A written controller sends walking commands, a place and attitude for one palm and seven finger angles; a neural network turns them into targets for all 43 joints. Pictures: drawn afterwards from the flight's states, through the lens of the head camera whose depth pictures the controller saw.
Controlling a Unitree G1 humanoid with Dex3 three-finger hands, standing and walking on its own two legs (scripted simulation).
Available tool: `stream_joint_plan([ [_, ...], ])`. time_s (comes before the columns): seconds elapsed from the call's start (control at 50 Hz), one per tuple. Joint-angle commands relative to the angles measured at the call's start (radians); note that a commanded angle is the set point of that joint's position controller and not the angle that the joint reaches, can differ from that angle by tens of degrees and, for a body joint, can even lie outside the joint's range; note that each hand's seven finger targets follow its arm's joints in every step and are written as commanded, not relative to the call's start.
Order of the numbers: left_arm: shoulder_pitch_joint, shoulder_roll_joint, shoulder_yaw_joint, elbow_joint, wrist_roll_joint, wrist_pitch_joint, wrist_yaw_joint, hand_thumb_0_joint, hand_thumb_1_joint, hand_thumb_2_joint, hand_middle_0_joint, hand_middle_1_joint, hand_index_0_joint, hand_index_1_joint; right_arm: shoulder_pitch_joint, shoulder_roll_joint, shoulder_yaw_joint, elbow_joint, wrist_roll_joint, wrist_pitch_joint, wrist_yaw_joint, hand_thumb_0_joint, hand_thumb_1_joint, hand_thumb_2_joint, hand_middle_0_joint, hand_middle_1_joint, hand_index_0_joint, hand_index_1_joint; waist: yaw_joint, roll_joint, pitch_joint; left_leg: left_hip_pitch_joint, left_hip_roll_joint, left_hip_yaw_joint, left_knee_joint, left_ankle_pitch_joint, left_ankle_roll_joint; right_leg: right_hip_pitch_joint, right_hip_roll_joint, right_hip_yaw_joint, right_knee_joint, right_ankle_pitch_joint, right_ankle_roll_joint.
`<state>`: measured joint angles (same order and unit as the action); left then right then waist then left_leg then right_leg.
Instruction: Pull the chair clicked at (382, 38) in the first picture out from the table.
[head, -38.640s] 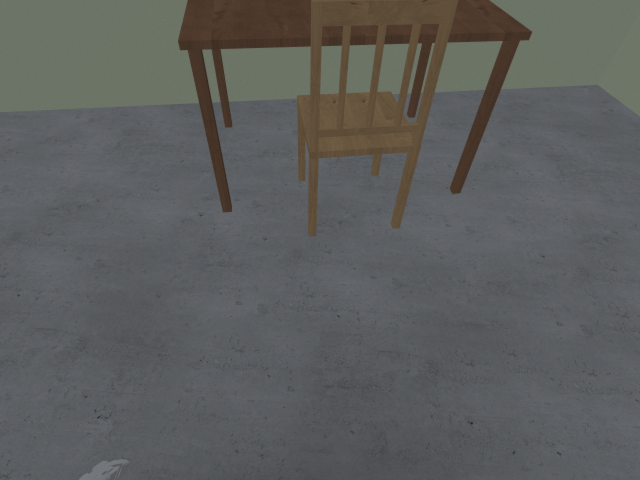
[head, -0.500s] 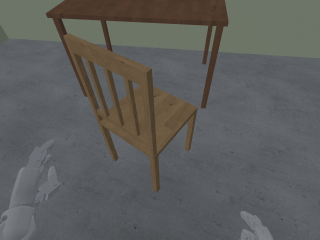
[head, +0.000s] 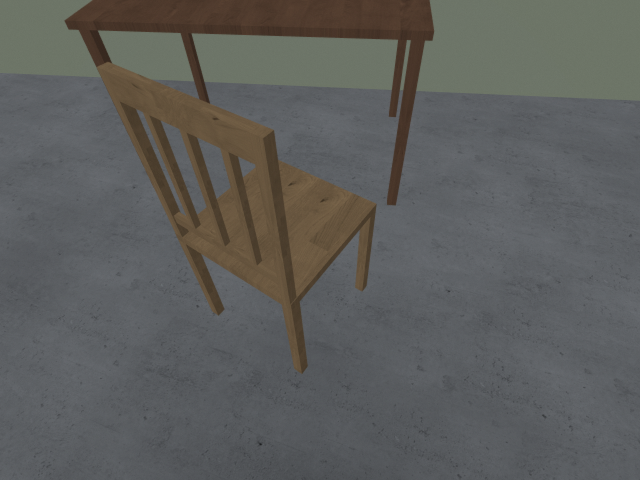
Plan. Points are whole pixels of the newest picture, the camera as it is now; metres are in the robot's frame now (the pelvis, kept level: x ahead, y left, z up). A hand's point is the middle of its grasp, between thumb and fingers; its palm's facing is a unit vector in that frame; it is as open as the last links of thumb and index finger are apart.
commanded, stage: let the arm hang, fingers relaxed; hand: left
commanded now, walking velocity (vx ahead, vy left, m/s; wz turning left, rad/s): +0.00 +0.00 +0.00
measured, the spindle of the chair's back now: (208, 193) +0.66 +0.27 -0.09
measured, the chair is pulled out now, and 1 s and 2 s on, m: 0.54 0.54 0.54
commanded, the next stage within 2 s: look to check the result in 0.50 s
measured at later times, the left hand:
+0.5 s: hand out of the picture +0.00 +0.16 -0.17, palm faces +0.02 -0.98 -0.18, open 7.3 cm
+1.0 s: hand out of the picture +0.02 +0.17 -0.17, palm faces +0.02 -0.98 -0.19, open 7.3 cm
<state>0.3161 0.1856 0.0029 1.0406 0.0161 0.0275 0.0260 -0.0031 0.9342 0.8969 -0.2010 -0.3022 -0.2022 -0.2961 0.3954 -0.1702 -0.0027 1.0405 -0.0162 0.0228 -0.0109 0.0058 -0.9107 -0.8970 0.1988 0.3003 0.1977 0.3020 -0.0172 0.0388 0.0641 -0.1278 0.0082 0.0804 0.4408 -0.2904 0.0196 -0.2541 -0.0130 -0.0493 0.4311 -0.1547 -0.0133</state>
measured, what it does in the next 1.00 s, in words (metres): stands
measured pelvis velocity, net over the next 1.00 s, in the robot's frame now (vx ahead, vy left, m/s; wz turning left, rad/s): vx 0.03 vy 0.01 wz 0.00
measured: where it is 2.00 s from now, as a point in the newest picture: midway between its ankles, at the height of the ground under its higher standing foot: outside the picture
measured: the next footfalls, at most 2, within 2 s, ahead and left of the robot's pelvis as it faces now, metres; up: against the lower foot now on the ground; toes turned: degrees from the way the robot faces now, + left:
none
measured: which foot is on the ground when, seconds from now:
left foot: down 0.00-1.00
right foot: down 0.00-1.00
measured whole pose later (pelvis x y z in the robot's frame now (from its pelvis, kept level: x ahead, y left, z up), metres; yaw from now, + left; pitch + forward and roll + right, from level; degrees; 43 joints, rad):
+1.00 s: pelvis +0.03 +0.01 +0.00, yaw +0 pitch -1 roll +0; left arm 0.30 0.12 0.01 1.11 0.01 0.00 0.04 0.01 0.92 0.90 -0.20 -0.30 -0.20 -0.30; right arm 0.36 -0.12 0.01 1.10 -0.01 -0.01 -0.04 0.00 -0.91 -0.90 0.20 0.30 0.20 0.30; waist -0.02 0.02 0.06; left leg -0.06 0.00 0.08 0.39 -0.31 0.02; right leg -0.22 -0.02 -0.04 0.44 -0.20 0.00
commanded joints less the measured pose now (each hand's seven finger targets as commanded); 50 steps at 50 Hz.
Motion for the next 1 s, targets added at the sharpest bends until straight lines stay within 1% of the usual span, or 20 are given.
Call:
stream_joint_plan([
  [0.0, 0.016, 0.092, 0.02, -0.022, -0.006, -0.025, 0.007, 0.0, 0.9, 0.9, -0.2, -0.3, -0.2, -0.3, 0.101, -0.06, -0.01, -0.007, -0.001, -0.022, -0.011, 0.0, -0.9, -0.9, 0.2, 0.3, 0.2, 0.3, 0.007, -0.086, 0.025, -0.111, 0.074, -0.091, -0.117, -0.029, 0.035, 0.05, -0.088, 0.136, -0.118, -0.143, -0.034],
  [0.06, 0.027, 0.076, 0.019, -0.002, -0.007, -0.025, 0.012, 0.0, 0.9, 0.9, -0.2, -0.3, -0.2, -0.3, 0.112, -0.05, -0.009, 0.01, -0.001, -0.022, -0.013, 0.0, -0.9, -0.9, 0.2, 0.3, 0.2, 0.3, 0.006, -0.075, 0.039, -0.11, 0.075, -0.091, -0.121, -0.024, 0.036, 0.035, -0.084, 0.136, -0.114, -0.143, -0.035],
  [0.12, 0.036, 0.06, 0.017, 0.011, -0.007, -0.03, 0.013, 0.0, 0.9, 0.9, -0.2, -0.3, -0.2, -0.3, 0.121, -0.035, -0.003, 0.024, 0.0, -0.031, -0.018, 0.0, -0.9, -0.9, 0.2, 0.3, 0.2, 0.3, 0.007, -0.045, 0.022, -0.097, 0.085, -0.091, -0.125, 0.049, 0.033, 0.061, -0.082, 0.123, -0.082, -0.03, -0.036],
  [0.16, 0.04, 0.056, 0.015, 0.018, -0.006, -0.029, 0.014, 0.0, 0.9, 0.9, -0.2, -0.3, -0.2, -0.3, 0.118, -0.027, -0.002, 0.029, 0.001, -0.03, -0.019, 0.0, -0.9, -0.9, 0.2, 0.3, 0.2, 0.3, 0.009, -0.048, 0.041, -0.11, 0.087, -0.092, -0.129, 0.044, 0.033, 0.061, -0.081, 0.114, -0.078, -0.02, -0.034],
  [0.2, 0.048, 0.044, 0.016, 0.026, -0.006, -0.03, 0.015, 0.0, 0.9, 0.9, -0.2, -0.3, -0.2, -0.3, 0.113, -0.021, -0.002, 0.034, 0.001, -0.033, -0.022, 0.0, -0.9, -0.9, 0.2, 0.3, 0.2, 0.3, 0.011, -0.039, 0.05, -0.1, 0.087, -0.088, -0.131, 0.067, 0.032, 0.055, -0.082, 0.112, -0.072, 0.009, -0.035],
  [0.26, 0.045, 0.036, 0.016, 0.033, -0.006, -0.03, 0.016, 0.0, 0.9, 0.9, -0.2, -0.3, -0.2, -0.3, 0.118, -0.012, -0.001, 0.041, 0.002, -0.033, -0.024, 0.0, -0.9, -0.9, 0.2, 0.3, 0.2, 0.3, 0.009, -0.019, 0.069, -0.109, 0.088, -0.091, -0.137, 0.062, 0.032, 0.05, -0.078, 0.111, -0.07, 0.002, -0.034],
  [0.32, 0.056, 0.029, 0.016, 0.041, -0.005, -0.031, 0.015, 0.0, 0.9, 0.9, -0.2, -0.3, -0.2, -0.3, 0.112, -0.008, -0.002, 0.043, 0.002, -0.034, -0.027, 0.0, -0.9, -0.9, 0.2, 0.3, 0.2, 0.3, 0.01, -0.006, 0.066, -0.093, 0.089, -0.082, -0.132, 0.079, 0.03, 0.05, -0.08, 0.109, -0.069, 0.028, -0.034],
  [0.38, 0.051, 0.027, 0.017, 0.041, -0.005, -0.031, 0.015, 0.0, 0.9, 0.9, -0.2, -0.3, -0.2, -0.3, 0.114, -0.009, -0.004, 0.044, 0.002, -0.034, -0.026, 0.0, -0.9, -0.9, 0.2, 0.3, 0.2, 0.3, 0.008, -0.014, 0.071, -0.097, 0.091, -0.086, -0.136, 0.07, 0.03, 0.049, -0.077, 0.108, -0.069, 0.017, -0.032],
  [0.42, 0.054, 0.025, 0.016, 0.042, -0.005, -0.031, 0.014, 0.0, 0.9, 0.9, -0.2, -0.3, -0.2, -0.3, 0.11, -0.011, -0.003, 0.044, 0.003, -0.034, -0.027, 0.0, -0.9, -0.9, 0.2, 0.3, 0.2, 0.3, 0.006, -0.033, 0.055, -0.083, 0.089, -0.086, -0.131, 0.078, 0.031, 0.053, -0.079, 0.108, -0.069, 0.025, -0.031],
  [0.44, 0.057, 0.02, 0.017, 0.043, -0.005, -0.032, 0.016, 0.0, 0.9, 0.9, -0.2, -0.3, -0.2, -0.3, 0.111, -0.012, -0.007, 0.041, 0.003, -0.033, -0.027, 0.0, -0.9, -0.9, 0.2, 0.3, 0.2, 0.3, 0.007, -0.025, 0.047, -0.082, 0.089, -0.085, -0.128, 0.072, 0.031, 0.054, -0.077, 0.107, -0.071, 0.015, -0.031],
  [0.5, 0.057, 0.019, 0.017, 0.044, -0.006, -0.034, 0.015, 0.0, 0.9, 0.9, -0.2, -0.3, -0.2, -0.3, 0.105, -0.014, -0.005, 0.046, 0.002, -0.037, -0.029, 0.0, -0.9, -0.9, 0.2, 0.3, 0.2, 0.3, 0.005, -0.036, 0.035, -0.059, 0.093, -0.086, -0.128, 0.118, 0.031, 0.059, -0.079, 0.107, -0.06, 0.06, -0.032],
  [0.56, 0.057, 0.018, 0.017, 0.045, -0.006, -0.034, 0.016, 0.0, 0.9, 0.9, -0.2, -0.3, -0.2, -0.3, 0.106, -0.014, -0.004, 0.048, 0.003, -0.04, -0.03, 0.0, -0.9, -0.9, 0.2, 0.3, 0.2, 0.3, 0.006, -0.012, 0.029, -0.053, 0.096, -0.087, -0.127, 0.16, 0.031, 0.07, -0.08, 0.098, -0.049, 0.088, -0.032],
  [0.62, 0.059, 0.015, 0.018, 0.05, -0.006, -0.034, 0.015, 0.0, 0.9, 0.9, -0.2, -0.3, -0.2, -0.3, 0.099, -0.016, -0.003, 0.05, 0.004, -0.04, -0.033, 0.0, -0.9, -0.9, 0.2, 0.3, 0.2, 0.3, 0.006, -0.025, 0.038, -0.046, 0.095, -0.084, -0.127, 0.186, 0.029, 0.071, -0.083, 0.094, -0.046, 0.111, -0.031],
  [0.7, 0.054, 0.014, 0.017, 0.054, -0.006, -0.03, 0.015, 0.0, 0.9, 0.9, -0.2, -0.3, -0.2, -0.3, 0.096, -0.018, -0.003, 0.053, 0.003, -0.037, -0.033, 0.0, -0.9, -0.9, 0.2, 0.3, 0.2, 0.3, 0.006, -0.016, 0.061, -0.051, 0.096, -0.086, -0.135, 0.161, 0.029, 0.055, -0.079, 0.091, -0.05, 0.077, -0.029],
  [0.74, 0.057, 0.012, 0.017, 0.053, -0.006, -0.031, 0.015, 0.0, 0.9, 0.9, -0.2, -0.3, -0.2, -0.3, 0.099, -0.021, -0.004, 0.051, 0.004, -0.037, -0.033, 0.0, -0.9, -0.9, 0.2, 0.3, 0.2, 0.3, 0.007, -0.03, 0.051, -0.046, 0.096, -0.086, -0.129, 0.165, 0.03, 0.059, -0.078, 0.092, -0.052, 0.08, -0.029],
  [0.78, 0.054, 0.014, 0.018, 0.053, -0.006, -0.031, 0.015, 0.0, 0.9, 0.9, -0.2, -0.3, -0.2, -0.3, 0.096, -0.019, -0.003, 0.054, 0.004, -0.039, -0.033, 0.0, -0.9, -0.9, 0.2, 0.3, 0.2, 0.3, 0.006, -0.018, 0.041, -0.037, 0.096, -0.084, -0.13, 0.194, 0.03, 0.069, -0.081, 0.091, -0.043, 0.105, -0.029],
  [0.84, 0.058, 0.015, 0.018, 0.053, -0.007, -0.034, 0.016, 0.0, 0.9, 0.9, -0.2, -0.3, -0.2, -0.3, 0.098, -0.022, -0.004, 0.052, 0.006, -0.039, -0.034, 0.0, -0.9, -0.9, 0.2, 0.3, 0.2, 0.3, 0.005, -0.041, 0.017, -0.024, 0.094, -0.081, -0.119, 0.207, 0.029, 0.085, -0.084, 0.088, -0.044, 0.131, -0.031],
  [0.88, 0.055, 0.016, 0.018, 0.054, -0.007, -0.033, 0.016, 0.0, 0.9, 0.9, -0.2, -0.3, -0.2, -0.3, 0.09, -0.02, -0.003, 0.056, 0.005, -0.038, -0.034, 0.0, -0.9, -0.9, 0.2, 0.3, 0.2, 0.3, 0.006, -0.033, 0.033, -0.027, 0.093, -0.08, -0.124, 0.201, 0.028, 0.079, -0.086, 0.091, -0.045, 0.129, -0.031],
  [0.94, 0.054, 0.016, 0.017, 0.054, -0.007, -0.033, 0.017, 0.0, 0.9, 0.9, -0.2, -0.3, -0.2, -0.3, 0.096, -0.019, -0.003, 0.057, 0.005, -0.037, -0.034, 0.0, -0.9, -0.9, 0.2, 0.3, 0.2, 0.3, 0.006, -0.014, 0.033, -0.025, 0.093, -0.079, -0.122, 0.212, 0.027, 0.082, -0.084, 0.088, -0.046, 0.133, -0.032],
  [0.98, 0.053, 0.018, 0.019, 0.054, -0.007, -0.033, 0.016, 0.0, 0.9, 0.9, -0.2, -0.3, -0.2, -0.3, 0.093, -0.019, -0.003, 0.059, 0.004, -0.037, -0.035, 0.0, -0.9, -0.9, 0.2, 0.3, 0.2, 0.3, 0.006, -0.022, 0.035, -0.021, 0.094, -0.075, -0.125, 0.22, 0.026, 0.084, -0.085, 0.09, -0.043, 0.145, -0.032],
])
